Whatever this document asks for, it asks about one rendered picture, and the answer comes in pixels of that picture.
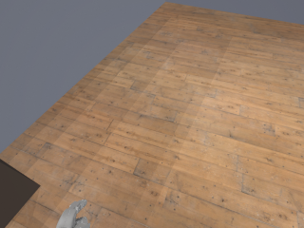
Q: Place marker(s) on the cabinet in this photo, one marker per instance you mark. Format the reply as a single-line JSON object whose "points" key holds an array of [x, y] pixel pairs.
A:
{"points": [[15, 190]]}

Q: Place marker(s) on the left robot hand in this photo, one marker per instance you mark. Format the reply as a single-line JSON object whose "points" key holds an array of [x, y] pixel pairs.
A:
{"points": [[68, 218]]}

